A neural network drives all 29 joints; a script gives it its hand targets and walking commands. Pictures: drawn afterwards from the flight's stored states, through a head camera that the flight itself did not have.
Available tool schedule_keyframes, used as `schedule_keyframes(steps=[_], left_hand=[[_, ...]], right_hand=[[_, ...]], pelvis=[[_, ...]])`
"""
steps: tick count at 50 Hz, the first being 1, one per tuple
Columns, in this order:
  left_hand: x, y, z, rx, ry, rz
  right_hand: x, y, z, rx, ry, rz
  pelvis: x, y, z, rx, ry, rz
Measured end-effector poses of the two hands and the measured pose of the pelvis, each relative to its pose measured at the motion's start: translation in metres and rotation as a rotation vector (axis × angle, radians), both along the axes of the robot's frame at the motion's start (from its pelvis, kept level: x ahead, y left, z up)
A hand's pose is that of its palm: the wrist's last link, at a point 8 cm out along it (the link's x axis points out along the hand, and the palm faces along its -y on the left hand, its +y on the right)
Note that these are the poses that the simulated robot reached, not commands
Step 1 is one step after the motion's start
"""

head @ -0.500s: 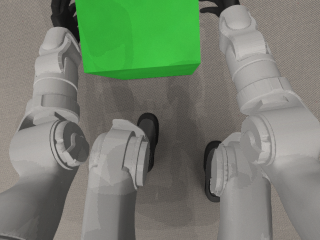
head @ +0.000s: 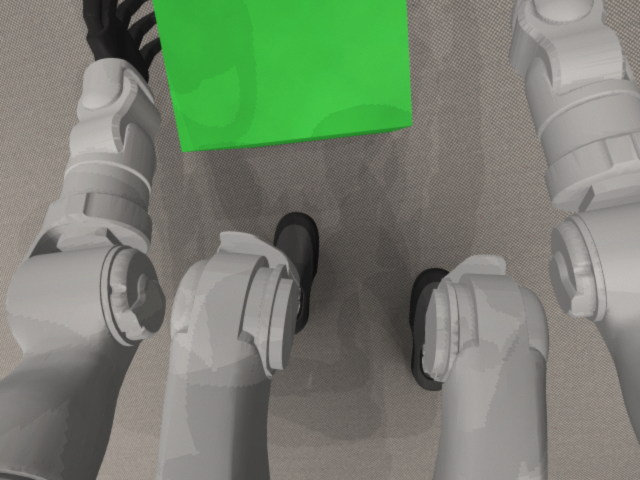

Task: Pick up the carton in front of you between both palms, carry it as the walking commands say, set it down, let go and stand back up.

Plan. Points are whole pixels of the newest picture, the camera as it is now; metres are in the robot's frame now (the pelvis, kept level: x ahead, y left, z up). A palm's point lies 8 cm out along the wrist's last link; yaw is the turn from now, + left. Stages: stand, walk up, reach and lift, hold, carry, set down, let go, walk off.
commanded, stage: set down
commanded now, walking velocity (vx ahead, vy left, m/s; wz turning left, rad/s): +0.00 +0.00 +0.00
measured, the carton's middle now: (300, 49) +0.51 +0.12 -0.25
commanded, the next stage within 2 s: let go in 0.96 s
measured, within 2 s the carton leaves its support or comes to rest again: neither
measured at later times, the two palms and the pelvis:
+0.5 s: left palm out of the picture +0.47 +0.28 -0.01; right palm out of the picture +0.58 -0.09 -0.01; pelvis +0.02 +0.00 +0.10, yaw +0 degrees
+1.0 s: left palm out of the picture +0.46 +0.29 +0.14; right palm out of the picture +0.58 -0.09 +0.14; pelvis +0.05 +0.01 +0.24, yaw +1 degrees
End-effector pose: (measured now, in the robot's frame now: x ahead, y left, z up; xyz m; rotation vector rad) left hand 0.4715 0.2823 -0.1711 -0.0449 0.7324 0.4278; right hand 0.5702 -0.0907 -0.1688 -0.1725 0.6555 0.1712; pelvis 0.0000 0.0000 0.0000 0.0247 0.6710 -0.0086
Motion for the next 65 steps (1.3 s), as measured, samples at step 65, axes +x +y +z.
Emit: schedule_keyframes(steps=[65], left_hand=[[-0.068, 0.002, 0.383, 0.045, 0.046, -0.278]], right_hand=[[-0.088, -0.033, 0.375, -0.105, 0.038, -0.170]], pelvis=[[0.079, 0.020, 0.315, -0.047, -0.044, 0.035]])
